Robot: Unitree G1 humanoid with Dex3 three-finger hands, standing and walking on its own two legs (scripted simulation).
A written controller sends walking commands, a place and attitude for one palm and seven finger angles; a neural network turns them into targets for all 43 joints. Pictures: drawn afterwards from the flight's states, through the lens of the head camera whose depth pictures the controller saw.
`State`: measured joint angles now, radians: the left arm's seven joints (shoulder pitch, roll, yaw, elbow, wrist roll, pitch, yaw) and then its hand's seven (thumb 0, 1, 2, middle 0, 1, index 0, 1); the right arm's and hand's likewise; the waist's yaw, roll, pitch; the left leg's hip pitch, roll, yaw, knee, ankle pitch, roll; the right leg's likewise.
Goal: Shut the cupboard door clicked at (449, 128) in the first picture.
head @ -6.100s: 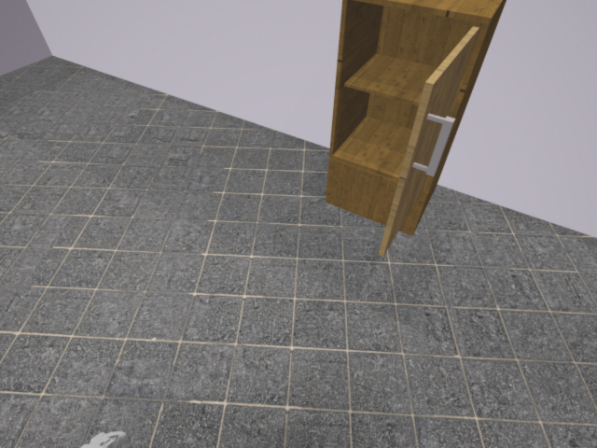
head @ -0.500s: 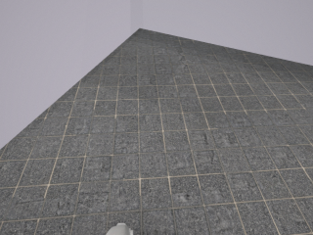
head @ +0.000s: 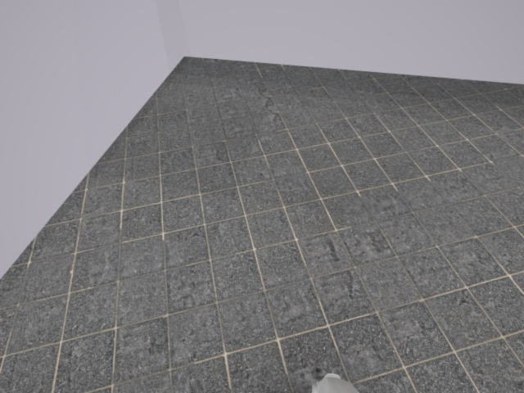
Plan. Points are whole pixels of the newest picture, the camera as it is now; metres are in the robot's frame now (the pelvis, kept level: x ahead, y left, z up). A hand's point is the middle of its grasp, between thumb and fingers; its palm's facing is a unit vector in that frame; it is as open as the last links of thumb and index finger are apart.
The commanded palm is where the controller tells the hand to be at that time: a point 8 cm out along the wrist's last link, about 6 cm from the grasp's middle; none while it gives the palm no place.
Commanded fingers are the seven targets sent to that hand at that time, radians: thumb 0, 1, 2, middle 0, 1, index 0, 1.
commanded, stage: walk to a spot facing it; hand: left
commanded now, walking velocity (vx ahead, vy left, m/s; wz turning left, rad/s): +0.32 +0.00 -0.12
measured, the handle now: out of the picture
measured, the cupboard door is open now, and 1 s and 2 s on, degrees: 88 88 88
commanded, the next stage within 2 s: none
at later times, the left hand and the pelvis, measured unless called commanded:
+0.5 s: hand out of the picture +0.16 +0.16 -0.18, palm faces +0.22 -0.96 -0.17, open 7.3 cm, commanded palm none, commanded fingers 0.00 0.90 0.90 -0.20 -0.30 -0.20 -0.30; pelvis +0.15 -0.02 -0.01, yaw +11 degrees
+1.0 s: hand (137, 359) +0.21 +0.25 -0.15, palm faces +0.44 -0.86 -0.26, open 7.4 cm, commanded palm none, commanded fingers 0.00 0.90 0.90 -0.20 -0.30 -0.20 -0.30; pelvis +0.18 +0.00 +0.00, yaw +26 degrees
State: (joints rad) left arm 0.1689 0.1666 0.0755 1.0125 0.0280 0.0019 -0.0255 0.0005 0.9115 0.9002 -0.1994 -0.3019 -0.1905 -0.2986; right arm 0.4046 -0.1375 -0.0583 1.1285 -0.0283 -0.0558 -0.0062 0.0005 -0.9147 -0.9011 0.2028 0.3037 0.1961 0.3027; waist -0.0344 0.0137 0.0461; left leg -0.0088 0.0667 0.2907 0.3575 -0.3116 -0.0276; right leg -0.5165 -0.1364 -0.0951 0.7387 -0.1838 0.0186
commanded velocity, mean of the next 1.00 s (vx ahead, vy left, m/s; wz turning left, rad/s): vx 0.02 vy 0.00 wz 0.55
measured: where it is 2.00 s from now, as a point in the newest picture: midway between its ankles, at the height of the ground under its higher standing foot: outside the picture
